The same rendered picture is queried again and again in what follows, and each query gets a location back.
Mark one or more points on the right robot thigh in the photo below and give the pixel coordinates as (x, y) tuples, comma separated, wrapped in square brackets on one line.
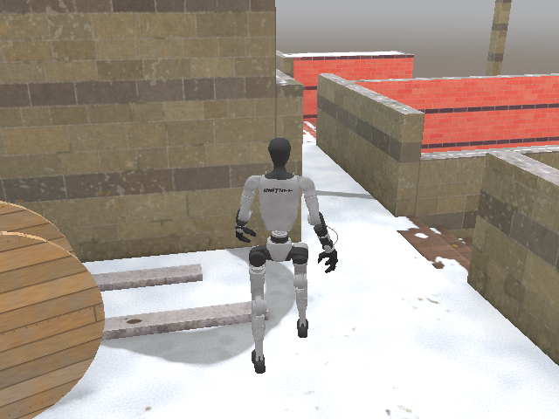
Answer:
[(299, 255)]

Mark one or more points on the robot right forearm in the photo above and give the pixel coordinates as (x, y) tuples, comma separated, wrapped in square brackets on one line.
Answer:
[(324, 237)]

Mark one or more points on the right robot shin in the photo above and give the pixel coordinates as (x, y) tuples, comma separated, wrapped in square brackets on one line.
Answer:
[(301, 301)]

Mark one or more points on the robot left upper arm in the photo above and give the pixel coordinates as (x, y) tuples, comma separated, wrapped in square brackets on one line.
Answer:
[(251, 184)]

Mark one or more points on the robot right hand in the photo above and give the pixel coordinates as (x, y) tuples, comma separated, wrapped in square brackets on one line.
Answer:
[(332, 260)]

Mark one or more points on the robot right upper arm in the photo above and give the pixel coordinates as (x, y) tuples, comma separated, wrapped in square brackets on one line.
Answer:
[(307, 185)]

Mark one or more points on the robot left hand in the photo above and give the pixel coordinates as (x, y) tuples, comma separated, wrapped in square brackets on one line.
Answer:
[(245, 239)]

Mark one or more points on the robot left forearm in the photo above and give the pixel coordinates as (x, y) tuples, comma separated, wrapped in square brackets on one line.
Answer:
[(240, 225)]

